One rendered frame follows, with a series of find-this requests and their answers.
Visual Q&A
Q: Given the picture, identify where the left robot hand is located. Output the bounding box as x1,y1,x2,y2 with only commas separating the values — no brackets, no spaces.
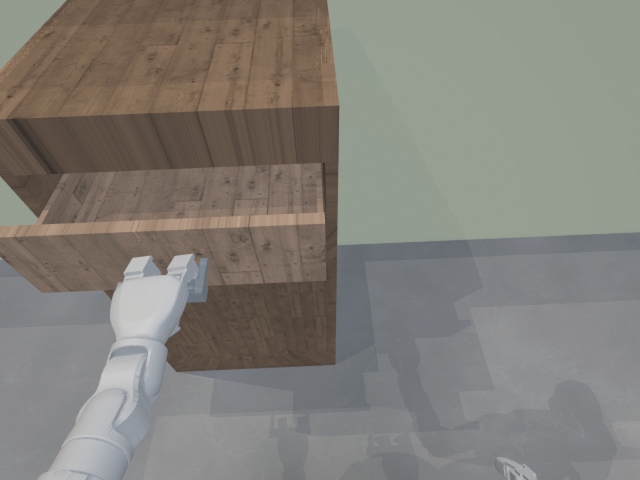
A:
110,254,199,345

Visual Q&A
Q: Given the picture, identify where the right robot hand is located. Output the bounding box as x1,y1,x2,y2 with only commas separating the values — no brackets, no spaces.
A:
495,457,537,480

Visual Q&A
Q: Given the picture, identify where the left robot forearm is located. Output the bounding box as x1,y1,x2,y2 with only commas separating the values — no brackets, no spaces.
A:
37,337,168,480

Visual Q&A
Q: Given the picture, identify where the handle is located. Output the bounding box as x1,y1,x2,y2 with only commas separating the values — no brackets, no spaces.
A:
116,258,209,303

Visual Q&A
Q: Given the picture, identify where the drawer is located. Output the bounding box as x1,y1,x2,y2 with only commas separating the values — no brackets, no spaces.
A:
0,163,326,293

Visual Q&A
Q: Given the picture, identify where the cabinet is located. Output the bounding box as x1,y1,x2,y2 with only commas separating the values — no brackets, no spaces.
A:
0,0,339,372

